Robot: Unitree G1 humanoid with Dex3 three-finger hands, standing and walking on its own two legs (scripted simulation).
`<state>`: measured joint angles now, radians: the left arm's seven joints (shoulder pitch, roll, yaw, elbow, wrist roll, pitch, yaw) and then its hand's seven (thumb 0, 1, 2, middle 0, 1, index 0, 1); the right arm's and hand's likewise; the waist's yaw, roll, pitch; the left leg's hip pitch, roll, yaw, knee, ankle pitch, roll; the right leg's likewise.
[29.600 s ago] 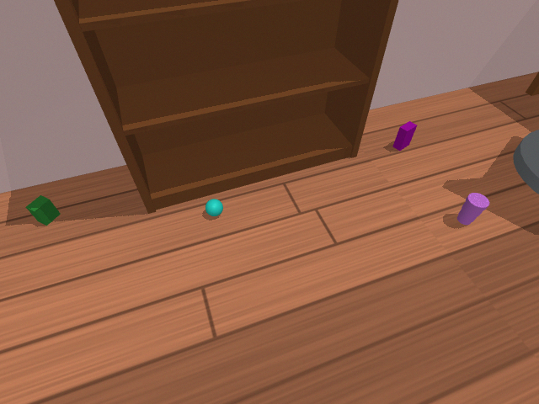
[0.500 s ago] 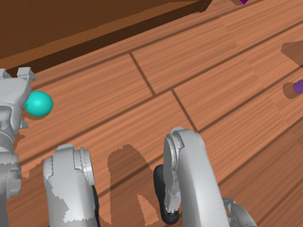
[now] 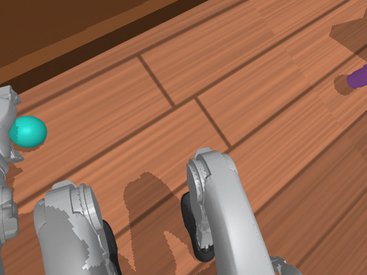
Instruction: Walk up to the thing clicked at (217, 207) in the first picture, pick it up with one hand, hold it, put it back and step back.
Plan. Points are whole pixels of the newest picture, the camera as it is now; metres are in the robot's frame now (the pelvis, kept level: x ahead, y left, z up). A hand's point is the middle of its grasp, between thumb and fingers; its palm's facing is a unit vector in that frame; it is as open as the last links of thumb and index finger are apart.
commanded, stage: close in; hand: left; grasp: from above
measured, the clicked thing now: (28, 131) +0.47 +0.30 -0.29
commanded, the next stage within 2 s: rest palm in 0.10 s
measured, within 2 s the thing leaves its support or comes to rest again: neither
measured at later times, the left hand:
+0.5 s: hand (21, 133) +0.46 +0.29 -0.22, palm faces -0.43 -0.10 -0.90, open 13.9 cm
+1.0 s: hand (26, 136) +0.45 +0.29 -0.25, palm faces -0.46 -0.13 -0.88, open 14.1 cm
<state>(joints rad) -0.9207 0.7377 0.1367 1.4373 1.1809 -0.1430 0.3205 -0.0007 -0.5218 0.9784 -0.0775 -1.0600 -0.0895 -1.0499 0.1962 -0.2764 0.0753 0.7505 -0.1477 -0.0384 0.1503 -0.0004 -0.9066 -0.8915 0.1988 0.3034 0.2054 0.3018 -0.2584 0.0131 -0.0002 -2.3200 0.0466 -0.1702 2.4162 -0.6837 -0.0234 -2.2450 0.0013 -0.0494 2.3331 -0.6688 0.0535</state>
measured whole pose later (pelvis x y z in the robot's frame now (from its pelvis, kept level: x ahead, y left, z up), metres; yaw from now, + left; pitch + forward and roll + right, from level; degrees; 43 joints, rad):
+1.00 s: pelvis +0.01 +0.01 -0.03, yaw -4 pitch +29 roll -11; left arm -0.97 0.89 0.18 1.68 1.32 -0.26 0.59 0.00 -0.50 0.99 -0.09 -0.98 -0.08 -0.99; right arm 0.13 -0.31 0.17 0.75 -0.29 -0.17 0.23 0.00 -0.89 -0.89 0.20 0.30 0.21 0.30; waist -0.34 -0.09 0.08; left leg -2.37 0.03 -0.25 2.56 -0.72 -0.03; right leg -2.26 0.02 -0.10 2.42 -0.69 0.07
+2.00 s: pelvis +0.00 +0.01 -0.03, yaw -6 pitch +27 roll -14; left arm -1.02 0.95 0.15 1.77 1.29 -0.22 0.64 0.00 -0.13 0.71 -0.32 -0.89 -0.36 -0.85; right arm 0.09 -0.33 0.24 0.73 -0.31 -0.25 0.29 0.00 -0.90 -0.89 0.20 0.30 0.20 0.30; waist -0.37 -0.11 0.13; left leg -2.36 0.03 -0.28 2.58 -0.73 -0.02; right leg -2.23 0.03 -0.12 2.40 -0.68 0.08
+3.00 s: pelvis +0.00 +0.01 -0.03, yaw -6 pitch +27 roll -14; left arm -1.04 0.97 0.12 1.78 1.27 -0.22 0.63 -0.01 0.01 0.47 -0.59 -0.67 -0.68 -0.62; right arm 0.09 -0.34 0.28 0.70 -0.31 -0.26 0.28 0.00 -0.90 -0.90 0.20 0.30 0.20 0.30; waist -0.38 -0.12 0.15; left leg -2.35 0.03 -0.29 2.57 -0.72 -0.02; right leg -2.22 0.04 -0.13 2.39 -0.67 0.09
